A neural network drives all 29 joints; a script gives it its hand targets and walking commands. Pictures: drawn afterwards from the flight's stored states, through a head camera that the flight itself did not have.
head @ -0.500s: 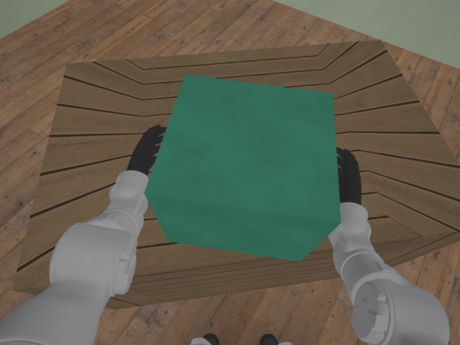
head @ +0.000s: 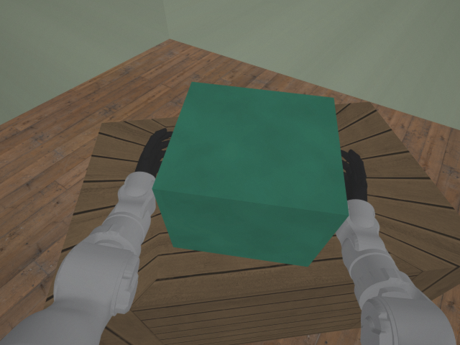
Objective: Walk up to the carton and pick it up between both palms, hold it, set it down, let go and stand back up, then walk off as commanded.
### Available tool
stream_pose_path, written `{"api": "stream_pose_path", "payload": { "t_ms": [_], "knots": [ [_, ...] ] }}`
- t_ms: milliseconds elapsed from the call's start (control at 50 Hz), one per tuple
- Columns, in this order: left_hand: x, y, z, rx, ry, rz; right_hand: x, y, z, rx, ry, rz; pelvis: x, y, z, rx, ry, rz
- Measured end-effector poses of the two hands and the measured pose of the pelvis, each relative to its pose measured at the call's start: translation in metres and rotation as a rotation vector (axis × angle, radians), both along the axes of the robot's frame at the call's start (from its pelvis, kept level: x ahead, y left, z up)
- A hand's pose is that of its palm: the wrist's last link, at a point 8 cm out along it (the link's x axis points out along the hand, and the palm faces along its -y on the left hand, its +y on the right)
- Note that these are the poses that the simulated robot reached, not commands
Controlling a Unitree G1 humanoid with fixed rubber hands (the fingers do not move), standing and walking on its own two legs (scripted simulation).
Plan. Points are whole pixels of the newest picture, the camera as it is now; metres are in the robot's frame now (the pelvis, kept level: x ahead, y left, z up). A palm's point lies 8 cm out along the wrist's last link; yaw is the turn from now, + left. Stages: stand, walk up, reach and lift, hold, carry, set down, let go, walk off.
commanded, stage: reach and lift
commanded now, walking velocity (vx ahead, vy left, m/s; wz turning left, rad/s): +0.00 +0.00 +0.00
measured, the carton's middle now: (250, 175) +0.45 -0.04 +0.04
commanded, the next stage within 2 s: none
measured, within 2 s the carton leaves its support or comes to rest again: neither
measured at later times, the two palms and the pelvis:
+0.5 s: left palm (155, 190) +0.37 +0.14 +0.11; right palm (380, 191) +0.34 -0.25 +0.10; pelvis -0.02 -0.03 +0.01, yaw -2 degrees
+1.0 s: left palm (136, 188) +0.35 +0.16 +0.13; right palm (371, 187) +0.34 -0.22 +0.12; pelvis +0.01 -0.04 +0.01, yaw +2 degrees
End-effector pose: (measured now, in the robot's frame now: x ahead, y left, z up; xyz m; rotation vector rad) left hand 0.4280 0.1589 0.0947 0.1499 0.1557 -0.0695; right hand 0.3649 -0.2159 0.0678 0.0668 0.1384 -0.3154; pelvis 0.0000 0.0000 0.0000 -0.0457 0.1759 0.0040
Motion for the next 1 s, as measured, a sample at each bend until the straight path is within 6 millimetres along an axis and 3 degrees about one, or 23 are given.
{"api": "stream_pose_path", "payload": {
  "t_ms": [200, 380, 500, 640, 800, 1000],
  "knots": [
    [-0.032, -0.009, -0.01, -0.076, 0.006, 0.042, -0.019, -0.011, 0.014, -0.007, 0.022, 0.028, -0.009, -0.004, 0.005, 0.013, -0.055, -0.019],
    [-0.054, -0.02, -0.005, -0.092, 0.022, 0.089, -0.026, -0.025, 0.019, 0.014, 0.045, 0.067, -0.019, -0.018, 0.007, 0.027, -0.064, -0.034],
    [-0.063, -0.024, 0.013, -0.109, -0.009, 0.13, -0.021, -0.029, 0.033, 0.028, 0.017, 0.104, -0.022, -0.031, 0.008, 0.036, -0.081, -0.037],
    [-0.057, -0.018, 0.022, -0.109, 0.031, 0.146, -0.01, -0.024, 0.039, -0.021, 0.08, 0.128, -0.021, -0.049, 0.01, 0.049, -0.113, -0.014],
    [-0.053, -0.009, 0.062, -0.119, -0.104, 0.134, -0.003, -0.015, 0.077, -0.043, -0.036, 0.131, -0.002, -0.056, 0.011, 0.043, -0.123, 0.017],
    [-0.074, 0.001, 0.035, -0.136, 0.0, 0.147, -0.024, -0.004, 0.052, -0.062, 0.061, 0.141, 0.01, -0.042, 0.011, 0.042, -0.233, 0.026]
  ]
}}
